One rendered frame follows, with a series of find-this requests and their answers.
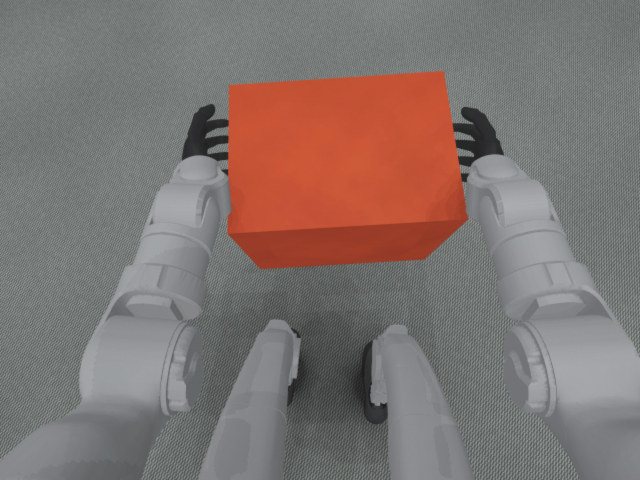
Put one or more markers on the right robot upper arm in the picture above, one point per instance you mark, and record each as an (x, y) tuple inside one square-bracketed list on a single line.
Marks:
[(579, 374)]

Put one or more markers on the carton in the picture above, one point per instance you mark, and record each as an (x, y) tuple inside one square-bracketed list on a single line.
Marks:
[(343, 170)]

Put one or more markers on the left robot upper arm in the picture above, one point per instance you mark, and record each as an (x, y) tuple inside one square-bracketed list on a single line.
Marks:
[(137, 374)]

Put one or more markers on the robot left hand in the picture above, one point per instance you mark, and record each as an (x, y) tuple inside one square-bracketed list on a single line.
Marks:
[(197, 144)]

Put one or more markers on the robot right hand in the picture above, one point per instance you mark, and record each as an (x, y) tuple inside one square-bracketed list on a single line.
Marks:
[(482, 132)]

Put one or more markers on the robot left forearm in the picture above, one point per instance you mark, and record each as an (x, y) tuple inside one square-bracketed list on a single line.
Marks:
[(166, 279)]

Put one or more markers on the robot right forearm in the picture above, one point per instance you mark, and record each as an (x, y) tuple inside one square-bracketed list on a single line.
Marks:
[(537, 272)]

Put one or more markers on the right robot foot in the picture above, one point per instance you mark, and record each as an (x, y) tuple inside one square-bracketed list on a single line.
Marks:
[(375, 413)]

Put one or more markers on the right robot shin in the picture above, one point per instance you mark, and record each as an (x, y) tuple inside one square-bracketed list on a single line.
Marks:
[(378, 392)]

